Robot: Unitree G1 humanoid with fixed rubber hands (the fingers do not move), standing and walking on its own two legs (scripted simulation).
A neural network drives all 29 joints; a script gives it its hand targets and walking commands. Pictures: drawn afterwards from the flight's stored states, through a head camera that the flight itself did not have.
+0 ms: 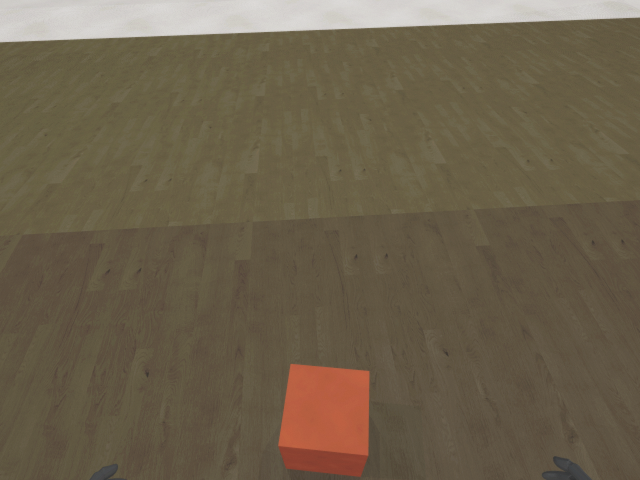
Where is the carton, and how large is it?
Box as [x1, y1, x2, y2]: [278, 364, 368, 476]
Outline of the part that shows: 290,364 278,444 286,468 360,476 367,457 368,371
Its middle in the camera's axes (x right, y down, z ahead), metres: +0.02 +0.50 +1.06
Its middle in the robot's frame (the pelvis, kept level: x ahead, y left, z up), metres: +0.38 +0.01 -0.66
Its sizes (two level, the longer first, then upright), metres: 0.210 0.200 0.250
